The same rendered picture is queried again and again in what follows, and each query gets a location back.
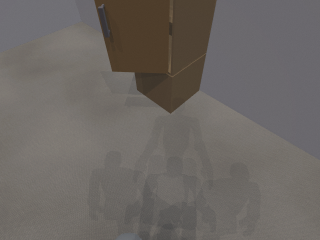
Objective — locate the handle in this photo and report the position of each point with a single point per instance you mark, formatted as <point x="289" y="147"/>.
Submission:
<point x="104" y="21"/>

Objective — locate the cupboard door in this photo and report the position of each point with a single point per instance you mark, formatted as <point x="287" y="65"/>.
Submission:
<point x="139" y="35"/>

